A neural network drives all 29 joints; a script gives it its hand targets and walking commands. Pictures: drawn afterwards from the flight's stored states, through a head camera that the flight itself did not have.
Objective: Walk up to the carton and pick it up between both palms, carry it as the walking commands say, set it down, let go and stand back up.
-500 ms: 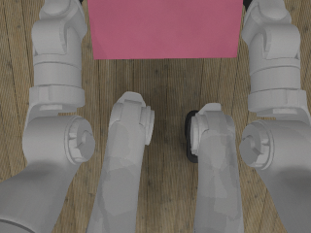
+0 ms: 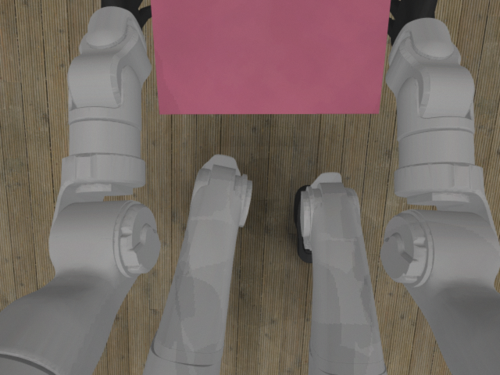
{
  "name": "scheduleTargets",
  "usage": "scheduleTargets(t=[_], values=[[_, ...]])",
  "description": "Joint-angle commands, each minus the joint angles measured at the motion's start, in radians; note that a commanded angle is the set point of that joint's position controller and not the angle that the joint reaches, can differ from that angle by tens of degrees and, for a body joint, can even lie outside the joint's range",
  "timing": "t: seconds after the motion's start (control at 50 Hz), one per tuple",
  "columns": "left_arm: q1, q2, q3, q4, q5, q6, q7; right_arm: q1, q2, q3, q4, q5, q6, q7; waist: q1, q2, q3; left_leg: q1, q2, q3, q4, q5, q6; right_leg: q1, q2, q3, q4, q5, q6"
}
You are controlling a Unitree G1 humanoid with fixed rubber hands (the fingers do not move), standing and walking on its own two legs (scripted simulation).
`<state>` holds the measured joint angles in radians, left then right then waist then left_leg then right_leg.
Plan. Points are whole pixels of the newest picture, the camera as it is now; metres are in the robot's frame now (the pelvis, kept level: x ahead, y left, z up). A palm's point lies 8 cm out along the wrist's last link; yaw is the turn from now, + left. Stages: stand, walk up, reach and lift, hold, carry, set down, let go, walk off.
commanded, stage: reach and lift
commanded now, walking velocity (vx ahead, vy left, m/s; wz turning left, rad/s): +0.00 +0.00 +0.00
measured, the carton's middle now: (265, 37) +0.52 +0.05 -0.18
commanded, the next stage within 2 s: none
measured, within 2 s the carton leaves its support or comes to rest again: neither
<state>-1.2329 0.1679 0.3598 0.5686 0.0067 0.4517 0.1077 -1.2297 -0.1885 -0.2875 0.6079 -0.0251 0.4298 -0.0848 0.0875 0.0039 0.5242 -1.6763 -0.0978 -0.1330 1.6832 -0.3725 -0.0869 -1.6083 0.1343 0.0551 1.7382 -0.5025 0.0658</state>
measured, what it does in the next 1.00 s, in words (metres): rises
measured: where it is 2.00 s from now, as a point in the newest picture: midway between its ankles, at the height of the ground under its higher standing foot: (260, 224)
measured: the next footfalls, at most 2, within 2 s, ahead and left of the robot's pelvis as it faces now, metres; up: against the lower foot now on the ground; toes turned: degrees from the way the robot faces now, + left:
none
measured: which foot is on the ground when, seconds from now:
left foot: down 0.00-1.00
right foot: down 0.00-1.00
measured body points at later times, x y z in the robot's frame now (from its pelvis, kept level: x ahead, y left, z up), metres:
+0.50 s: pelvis +0.00 +0.00 +0.05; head +0.31 +0.03 +0.37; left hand +0.50 +0.22 -0.04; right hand +0.53 -0.11 -0.04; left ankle +0.18 +0.13 -0.48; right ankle +0.14 -0.13 -0.48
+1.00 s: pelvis +0.02 +0.00 +0.11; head +0.29 +0.02 +0.46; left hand +0.48 +0.21 +0.03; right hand +0.51 -0.12 +0.03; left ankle +0.18 +0.13 -0.48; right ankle +0.14 -0.13 -0.48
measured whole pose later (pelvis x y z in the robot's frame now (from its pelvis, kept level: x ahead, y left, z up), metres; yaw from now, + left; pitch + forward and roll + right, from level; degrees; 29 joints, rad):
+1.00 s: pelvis +0.02 +0.00 +0.11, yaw +1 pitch +11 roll -1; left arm -0.99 0.11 0.33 0.54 0.02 0.43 0.10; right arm -0.99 -0.11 -0.27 0.57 -0.05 0.42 -0.08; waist 0.08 0.00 0.50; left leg -1.15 -0.09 -0.15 1.30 -0.34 -0.08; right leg -1.09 0.13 0.10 1.35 -0.45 0.04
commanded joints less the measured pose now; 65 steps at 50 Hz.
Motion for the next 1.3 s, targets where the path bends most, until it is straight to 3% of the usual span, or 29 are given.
scheduleTargets(t=[0.0, 0.02, 0.08, 0.14, 0.18, 0.24, 0.3, 0.34, 0.36, 0.38, 0.4, 0.44, 0.52, 0.54, 0.56, 0.6, 0.62, 0.66, 0.68, 0.7, 0.72, 0.82, 0.9, 0.96, 1.06, 1.12, 1.14, 1.22, 1.28], values=[[-0.72, -1.091, -0.664, -0.225, -0.229, -0.032, -0.287, -0.881, 1.089, 0.656, -0.332, 0.254, -0.055, 0.262, 0.051, -0.038, -2.532, 0.86, -0.066, 0.204, -0.124, 0.241, 0.061, 0.562, 0.051, -0.094, -0.208, 0.2, -0.045], [-0.691, -1.137, -0.688, -0.212, -0.231, -0.024, -0.289, -0.859, 1.072, 0.668, -0.353, 0.244, -0.058, 0.256, 0.005, -0.042, -2.557, 0.865, -0.064, 0.212, -0.124, 0.235, 0.06, 0.619, 0.056, -0.089, -0.23, 0.203, -0.044], [-0.76, -1.11, -0.696, -0.206, -0.248, -0.023, -0.295, -0.786, 1.075, 0.594, -0.251, 0.21, -0.05, 0.259, -0.02, -0.015, -2.443, 0.833, -0.046, 0.178, -0.181, 0.106, 0.055, 0.551, 0.051, -0.081, -0.258, 0.105, -0.066], [-0.696, -1.148, -0.645, -0.081, -0.192, -0.02, -0.303, -0.778, 1.04, 0.521, -0.161, 0.169, -0.065, 0.286, -0.015, 0.053, -2.28, 0.847, -0.036, 0.169, -0.222, 0.039, 0.054, 0.437, 0.036, -0.092, -0.289, 0.032, -0.075], [-0.648, -1.187, -0.664, -0.142, -0.213, -0.029, -0.302, -0.788, 1.087, 0.577, -0.255, 0.204, -0.067, 0.288, 0.004, 0.025, -2.391, 0.95, -0.041, 0.162, -0.237, 0.119, 0.052, 0.518, 0.049, -0.092, -0.292, 0.109, -0.056], [-0.611, -1.196, -0.651, -0.097, -0.202, -0.036, -0.308, -0.723, 1.115, 0.539, -0.161, 0.158, -0.074, 0.294, -0.03, -0.02, -2.331, 0.903, -0.044, 0.152, -0.255, 0.109, 0.055, 0.503, 0.044, -0.103, -0.31, 0.105, -0.058], [-0.668, -1.22, -0.727, -0.235, -0.23, -0.034, -0.294, -0.791, 1.084, 0.619, -0.328, 0.214, -0.083, 0.3, -0.013, 0.031, -2.533, 1.077, -0.046, 0.146, -0.254, 0.194, 0.041, 0.58, 0.05, -0.098, -0.311, 0.177, -0.062], [-0.579, -1.198, -0.706, -0.128, -0.216, -0.026, -0.295, -0.769, 1.082, 0.622, -0.291, 0.204, -0.073, 0.293, 0.01, 0.0, -2.416, 1.01, -0.049, 0.145, -0.284, 0.151, 0.054, 0.576, 0.04, -0.093, -0.333, 0.139, -0.048], [-0.654, -1.189, -0.723, -0.203, -0.23, -0.032, -0.296, -0.74, 1.078, 0.611, -0.268, 0.194, -0.068, 0.292, -0.049, -0.009, -2.425, 1.007, -0.042, 0.142, -0.283, 0.119, 0.046, 0.609, 0.048, -0.081, -0.351, 0.114, -0.067], [-0.632, -1.194, -0.699, -0.171, -0.214, -0.03, -0.293, -0.754, 1.088, 0.631, -0.268, 0.2, -0.063, 0.296, -0.004, -0.006, -2.383, 0.966, -0.05, 0.16, -0.291, 0.093, 0.052, 0.59, 0.042, -0.067, -0.366, 0.09, -0.065], [-0.62, -1.189, -0.727, -0.232, -0.233, -0.03, -0.293, -0.771, 1.085, 0.66, -0.353, 0.223, -0.071, 0.289, -0.02, -0.025, -2.465, 1.022, -0.048, 0.151, -0.291, 0.148, 0.054, 0.664, 0.048, -0.078, -0.359, 0.151, -0.057], [-0.564, -1.211, -0.713, -0.145, -0.226, -0.016, -0.297, -0.772, 1.075, 0.631, -0.324, 0.214, -0.072, 0.288, 0.005, 0.005, -2.413, 1.067, -0.048, 0.132, -0.321, 0.123, 0.052, 0.624, 0.043, -0.081, -0.372, 0.111, -0.055], [-0.628, -1.216, -0.746, -0.253, -0.23, -0.031, -0.285, -0.704, 1.105, 0.617, -0.291, 0.21, -0.076, 0.299, -0.007, 0.035, -2.442, 1.137, -0.042, 0.123, -0.348, 0.142, 0.042, 0.659, 0.039, -0.071, -0.404, 0.148, -0.066], [-0.605, -1.212, -0.741, -0.216, -0.229, -0.034, -0.288, -0.62, 1.119, 0.577, -0.201, 0.18, -0.067, 0.301, -0.068, 0.0, -2.365, 1.068, -0.036, 0.118, -0.355, 0.103, 0.045, 0.633, 0.04, -0.068, -0.426, 0.118, -0.071], [-0.606, -1.206, -0.726, -0.22, -0.225, -0.043, -0.291, -0.664, 1.121, 0.614, -0.223, 0.195, -0.067, 0.297, -0.008, 0.018, -2.333, 1.056, -0.05, 0.138, -0.356, 0.119, 0.053, 0.631, 0.036, -0.067, -0.419, 0.115, -0.061], [-0.592, -1.211, -0.765, -0.266, -0.225, -0.037, -0.291, -0.669, 1.133, 0.629, -0.299, 0.207, -0.076, 0.298, -0.036, 0.006, -2.462, 1.161, -0.047, 0.121, -0.379, 0.149, 0.05, 0.707, 0.045, -0.078, -0.436, 0.161, -0.061], [-0.548, -1.23, -0.774, -0.226, -0.226, -0.035, -0.287, -0.68, 1.112, 0.649, -0.335, 0.219, -0.087, 0.295, -0.001, 0.065, -2.452, 1.16, -0.048, 0.132, -0.374, 0.185, 0.038, 0.703, 0.042, -0.062, -0.432, 0.196, -0.065], [-0.505, -1.219, -0.74, -0.149, -0.198, -0.029, -0.294, -0.657, 1.092, 0.615, -0.272, 0.193, -0.078, 0.3, -0.008, 0.053, -2.352, 1.135, -0.047, 0.136, -0.405, 0.114, 0.047, 0.684, 0.039, -0.064, -0.459, 0.123, -0.063], [-0.549, -1.242, -0.749, -0.174, -0.224, -0.031, -0.294, -0.623, 1.116, 0.584, -0.212, 0.174, -0.077, 0.3, -0.057, 0.028, -2.272, 1.107, -0.035, 0.102, -0.421, 0.063, 0.049, 0.677, 0.032, -0.06, -0.473, 0.091, -0.07], [-0.57, -1.243, -0.747, -0.182, -0.213, -0.034, -0.298, -0.602, 1.115, 0.583, -0.189, 0.171, -0.082, 0.306, -0.048, 0.065, -2.26, 1.104, -0.034, 0.113, -0.429, 0.043, 0.037, 0.671, 0.033, -0.055, -0.485, 0.08, -0.079], [-0.535, -1.215, -0.718, -0.169, -0.201, -0.038, -0.301, -0.604, 1.138, 0.585, -0.201, 0.172, -0.075, 0.307, -0.043, 0.012, -2.238, 1.092, -0.031, 0.115, -0.442, 0.037, 0.05, 0.71, 0.033, -0.046, -0.508, 0.07, -0.073], [-0.479, -1.238, -0.739, -0.199, -0.225, -0.041, -0.31, -0.682, 1.154, 0.692, -0.363, 0.234, -0.09, 0.292, 0.015, -0.011, -2.416, 1.155, -0.063, 0.142, -0.444, 0.196, 0.062, 0.885, 0.03, -0.048, -0.521, 0.214, -0.048], [-0.501, -1.221, -0.728, -0.182, -0.205, -0.047, -0.314, -0.579, 1.172, 0.649, -0.265, 0.18, -0.073, 0.29, -0.017, -0.041, -2.273, 1.098, -0.05, 0.134, -0.491, 0.11, 0.067, 0.87, 0.023, -0.017, -0.585, 0.134, -0.062], [-0.391, -1.216, -0.713, -0.148, -0.175, -0.05, -0.319, -0.536, 1.191, 0.663, -0.287, 0.192, -0.088, 0.292, 0.016, -0.029, -2.242, 1.137, -0.052, 0.14, -0.517, 0.206, 0.064, 0.867, 0.03, -0.034, -0.597, 0.215, -0.056], [-0.413, -1.202, -0.786, -0.33, -0.201, -0.054, -0.311, -0.494, 1.2, 0.708, -0.347, 0.209, -0.089, 0.286, 0.006, -0.013, -2.372, 1.301, -0.055, 0.117, -0.542, 0.27, 0.064, 0.965, 0.031, -0.035, -0.624, 0.27, -0.055], [-0.35, -1.229, -0.761, -0.208, -0.158, -0.045, -0.314, -0.423, 1.178, 0.643, -0.22, 0.16, -0.083, 0.303, -0.001, 0.036, -2.179, 1.255, -0.044, 0.107, -0.601, 0.154, 0.054, 0.909, 0.017, -0.003, -0.69, 0.165, -0.079], [-0.386, -1.231, -0.757, -0.188, -0.175, -0.045, -0.317, -0.438, 1.171, 0.639, -0.207, 0.163, -0.084, 0.308, -0.035, 0.007, -2.1, 1.23, -0.033, 0.092, -0.636, 0.098, 0.056, 0.9, 0.014, -0.004, -0.71, 0.126, -0.074], [-0.242, -1.299, -0.749, -0.148, -0.155, -0.05, -0.326, -0.471, 1.214, 0.673, -0.304, 0.178, -0.102, 0.312, 0.01, 0.005, -2.119, 1.327, -0.047, 0.096, -0.657, 0.254, 0.057, 0.95, 0.018, -0.034, -0.716, 0.254, -0.057], [-0.285, -1.332, -0.724, -0.143, -0.129, -0.062, -0.336, -0.414, 1.237, 0.64, -0.239, 0.137, -0.114, 0.32, -0.021, 0.02, -1.962, 1.288, -0.035, 0.097, -0.692, 0.179, 0.055, 0.945, 0.014, -0.012, -0.774, 0.183, -0.084]])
